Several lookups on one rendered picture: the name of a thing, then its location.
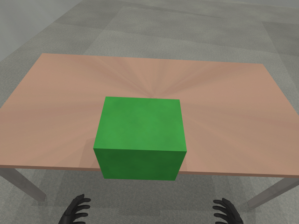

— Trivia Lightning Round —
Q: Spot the robot right hand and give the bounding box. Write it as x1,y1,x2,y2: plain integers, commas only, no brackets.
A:
213,198,244,224

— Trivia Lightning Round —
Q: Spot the carton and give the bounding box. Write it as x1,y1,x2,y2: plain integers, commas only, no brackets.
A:
93,97,187,181

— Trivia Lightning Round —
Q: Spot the table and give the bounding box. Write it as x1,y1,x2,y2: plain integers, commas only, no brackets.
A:
0,53,299,208

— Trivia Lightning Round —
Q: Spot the robot left hand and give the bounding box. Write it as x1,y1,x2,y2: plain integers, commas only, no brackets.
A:
58,194,91,224

